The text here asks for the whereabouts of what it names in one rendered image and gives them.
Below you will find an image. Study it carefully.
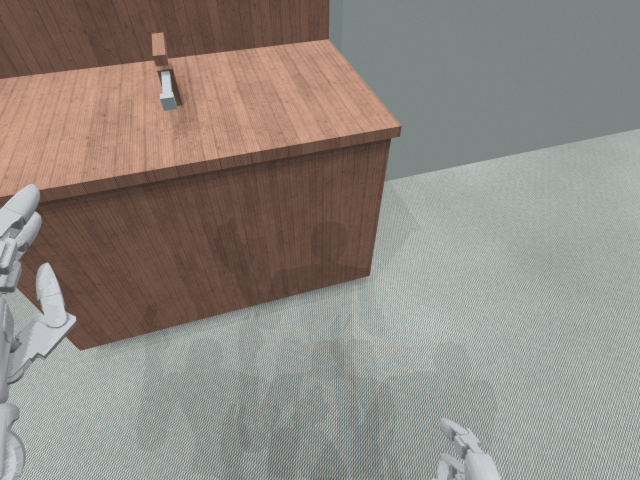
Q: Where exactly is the counter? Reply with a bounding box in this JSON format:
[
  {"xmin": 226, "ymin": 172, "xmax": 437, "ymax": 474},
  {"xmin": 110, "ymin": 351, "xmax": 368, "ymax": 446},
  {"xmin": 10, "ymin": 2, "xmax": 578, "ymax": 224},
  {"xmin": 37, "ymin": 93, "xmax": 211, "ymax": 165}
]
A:
[{"xmin": 0, "ymin": 0, "xmax": 402, "ymax": 351}]

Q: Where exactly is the left robot forearm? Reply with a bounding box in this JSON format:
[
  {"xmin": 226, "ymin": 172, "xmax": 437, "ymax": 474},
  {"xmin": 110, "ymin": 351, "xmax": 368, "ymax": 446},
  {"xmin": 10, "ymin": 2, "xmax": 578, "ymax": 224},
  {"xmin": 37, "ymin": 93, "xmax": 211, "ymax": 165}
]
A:
[{"xmin": 0, "ymin": 403, "xmax": 26, "ymax": 480}]

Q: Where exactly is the right robot hand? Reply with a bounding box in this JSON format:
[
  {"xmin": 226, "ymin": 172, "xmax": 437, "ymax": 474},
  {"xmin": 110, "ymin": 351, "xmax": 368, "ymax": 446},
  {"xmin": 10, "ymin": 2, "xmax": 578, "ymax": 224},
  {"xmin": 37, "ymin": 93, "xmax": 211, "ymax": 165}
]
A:
[{"xmin": 432, "ymin": 418, "xmax": 502, "ymax": 480}]

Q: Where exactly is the tap lever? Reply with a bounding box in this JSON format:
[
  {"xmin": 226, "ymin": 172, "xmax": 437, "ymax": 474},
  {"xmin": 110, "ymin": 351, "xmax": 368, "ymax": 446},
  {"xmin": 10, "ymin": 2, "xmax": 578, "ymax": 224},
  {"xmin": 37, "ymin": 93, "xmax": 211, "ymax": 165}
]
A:
[{"xmin": 160, "ymin": 71, "xmax": 177, "ymax": 111}]

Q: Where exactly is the left robot hand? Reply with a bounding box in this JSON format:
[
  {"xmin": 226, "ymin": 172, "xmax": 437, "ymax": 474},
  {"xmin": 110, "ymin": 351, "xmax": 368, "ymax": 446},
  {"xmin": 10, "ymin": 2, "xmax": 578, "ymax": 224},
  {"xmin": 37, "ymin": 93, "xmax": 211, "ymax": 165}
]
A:
[{"xmin": 0, "ymin": 184, "xmax": 76, "ymax": 404}]

